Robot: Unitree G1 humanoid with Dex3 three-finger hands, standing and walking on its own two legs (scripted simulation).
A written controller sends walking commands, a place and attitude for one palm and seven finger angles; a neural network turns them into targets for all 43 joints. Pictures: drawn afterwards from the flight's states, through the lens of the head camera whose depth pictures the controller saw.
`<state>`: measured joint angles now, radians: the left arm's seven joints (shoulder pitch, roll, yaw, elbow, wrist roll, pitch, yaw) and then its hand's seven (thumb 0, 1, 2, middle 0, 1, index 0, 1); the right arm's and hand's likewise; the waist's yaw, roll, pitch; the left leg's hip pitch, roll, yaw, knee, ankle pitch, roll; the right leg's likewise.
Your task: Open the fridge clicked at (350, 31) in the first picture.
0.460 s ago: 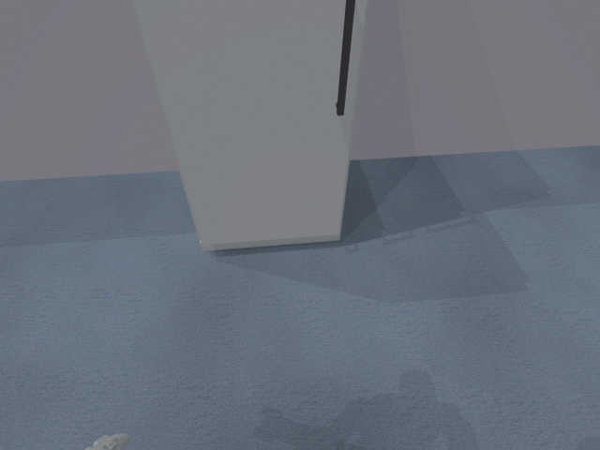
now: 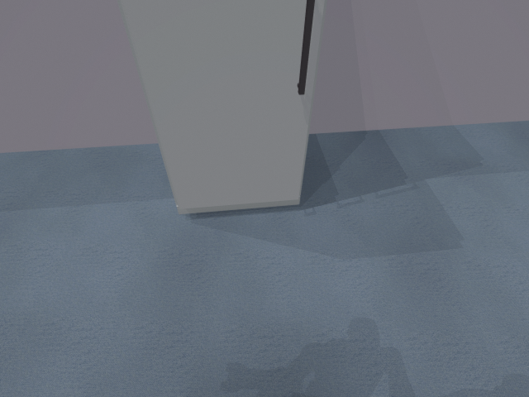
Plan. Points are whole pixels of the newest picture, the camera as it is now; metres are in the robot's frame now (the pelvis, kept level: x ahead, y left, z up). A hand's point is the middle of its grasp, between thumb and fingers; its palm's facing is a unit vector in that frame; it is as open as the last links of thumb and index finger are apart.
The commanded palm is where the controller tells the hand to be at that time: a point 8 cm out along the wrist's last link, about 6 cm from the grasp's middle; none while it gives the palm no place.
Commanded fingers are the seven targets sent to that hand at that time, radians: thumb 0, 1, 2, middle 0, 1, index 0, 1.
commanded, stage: stand and wait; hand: right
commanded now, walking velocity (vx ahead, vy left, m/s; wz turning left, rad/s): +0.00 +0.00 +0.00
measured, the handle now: (305, 38) +1.09 -0.07 +0.09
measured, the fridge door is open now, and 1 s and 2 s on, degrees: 0 0 0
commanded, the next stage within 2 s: look at it before walking up in 0.54 s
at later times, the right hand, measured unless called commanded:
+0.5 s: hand out of the picture +0.09 -0.23 -0.15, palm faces -0.04 +0.94 -0.33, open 7.4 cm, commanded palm none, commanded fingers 0.00 -0.90 -0.90 0.20 0.30 0.20 0.30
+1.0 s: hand out of the picture +0.08 -0.24 -0.15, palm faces -0.03 +0.94 -0.33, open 7.4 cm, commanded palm none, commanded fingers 0.00 -0.90 -0.90 0.20 0.30 0.20 0.30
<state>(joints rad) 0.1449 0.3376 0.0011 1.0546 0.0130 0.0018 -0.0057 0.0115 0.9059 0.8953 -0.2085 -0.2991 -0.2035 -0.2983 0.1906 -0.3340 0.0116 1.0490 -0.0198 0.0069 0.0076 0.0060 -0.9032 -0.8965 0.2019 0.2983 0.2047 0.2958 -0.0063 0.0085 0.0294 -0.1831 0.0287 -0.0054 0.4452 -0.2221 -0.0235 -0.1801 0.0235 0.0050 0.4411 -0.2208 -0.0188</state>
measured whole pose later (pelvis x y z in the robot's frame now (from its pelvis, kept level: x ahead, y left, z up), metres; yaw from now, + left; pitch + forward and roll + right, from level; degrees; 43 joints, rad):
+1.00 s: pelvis +0.01 +0.01 +0.00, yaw +0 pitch -2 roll +0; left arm 0.12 0.34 -0.01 1.11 0.01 0.00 0.00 0.01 0.91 0.90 -0.21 -0.30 -0.20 -0.30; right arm 0.15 -0.34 0.01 1.08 -0.02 0.00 0.01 0.01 -0.90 -0.90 0.20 0.30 0.20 0.30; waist 0.00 0.01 0.03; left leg -0.14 0.01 0.00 0.38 -0.20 -0.01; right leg -0.13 0.01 0.01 0.37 -0.20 0.00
